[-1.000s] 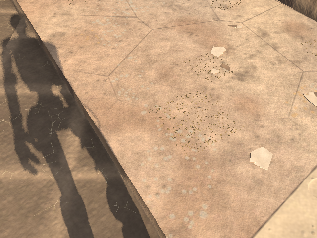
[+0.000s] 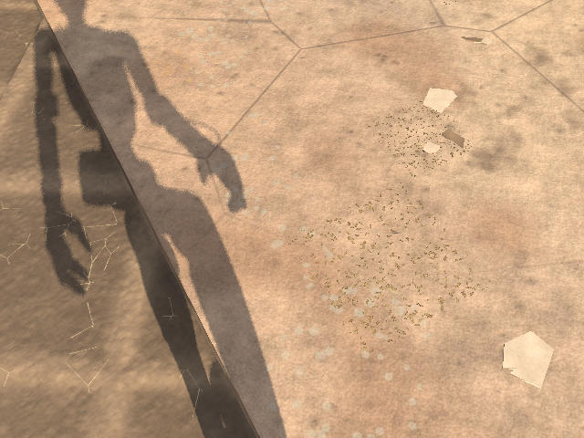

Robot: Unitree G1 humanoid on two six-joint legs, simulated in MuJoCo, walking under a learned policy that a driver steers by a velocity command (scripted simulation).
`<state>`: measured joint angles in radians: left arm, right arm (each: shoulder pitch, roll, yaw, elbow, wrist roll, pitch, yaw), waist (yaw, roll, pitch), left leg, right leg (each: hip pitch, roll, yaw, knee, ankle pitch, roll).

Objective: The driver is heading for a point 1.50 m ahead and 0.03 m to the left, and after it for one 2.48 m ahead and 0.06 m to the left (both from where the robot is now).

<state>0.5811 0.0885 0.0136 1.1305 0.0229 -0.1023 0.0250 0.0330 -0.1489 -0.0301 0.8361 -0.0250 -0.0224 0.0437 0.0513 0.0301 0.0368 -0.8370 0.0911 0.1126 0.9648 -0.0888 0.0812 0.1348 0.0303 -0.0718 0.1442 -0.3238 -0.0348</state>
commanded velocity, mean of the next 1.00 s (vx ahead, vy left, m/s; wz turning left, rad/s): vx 0.49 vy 0.00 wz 0.00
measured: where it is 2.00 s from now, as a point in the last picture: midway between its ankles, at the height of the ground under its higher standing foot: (313, 157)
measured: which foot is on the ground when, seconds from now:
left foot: up 0.00-0.10, down 0.12-0.56, up 0.58-1.00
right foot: down 0.00-0.12, up 0.14-0.54, down 0.56-1.00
